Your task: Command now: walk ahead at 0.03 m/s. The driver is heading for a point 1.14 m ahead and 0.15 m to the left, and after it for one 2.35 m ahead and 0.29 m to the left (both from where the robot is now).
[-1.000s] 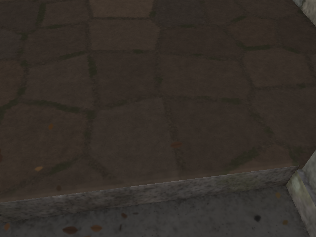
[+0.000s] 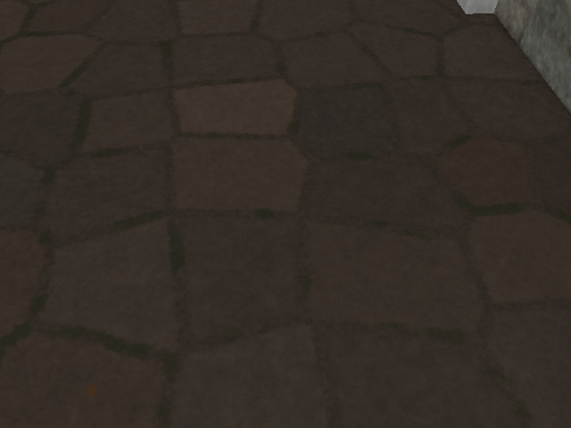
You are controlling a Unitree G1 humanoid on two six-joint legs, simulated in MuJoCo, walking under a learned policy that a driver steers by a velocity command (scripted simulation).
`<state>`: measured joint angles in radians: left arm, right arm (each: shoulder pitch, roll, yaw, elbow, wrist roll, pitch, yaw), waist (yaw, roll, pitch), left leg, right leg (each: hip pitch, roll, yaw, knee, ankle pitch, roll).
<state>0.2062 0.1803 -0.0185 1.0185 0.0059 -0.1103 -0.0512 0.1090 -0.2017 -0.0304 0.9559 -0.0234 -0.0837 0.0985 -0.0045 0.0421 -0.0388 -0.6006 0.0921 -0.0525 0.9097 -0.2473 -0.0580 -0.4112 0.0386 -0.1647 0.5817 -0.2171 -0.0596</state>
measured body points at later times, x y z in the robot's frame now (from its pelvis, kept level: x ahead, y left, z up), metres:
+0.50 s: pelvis +0.12 -0.01 +0.02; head +0.12 -0.01 +0.47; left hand +0.09 +0.22 -0.14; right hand +0.18 -0.25 -0.13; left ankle +0.03 +0.12 -0.55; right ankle +0.05 -0.09 -0.72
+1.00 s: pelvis +0.37 +0.02 +0.12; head +0.38 +0.02 +0.57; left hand +0.44 +0.27 -0.01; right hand +0.41 -0.21 -0.03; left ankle +0.38 +0.10 -0.57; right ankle +0.34 -0.14 -0.40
